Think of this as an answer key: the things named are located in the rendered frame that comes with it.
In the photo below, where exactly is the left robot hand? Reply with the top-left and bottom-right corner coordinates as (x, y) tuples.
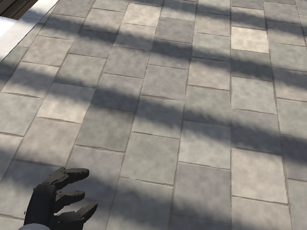
(23, 167), (98, 230)

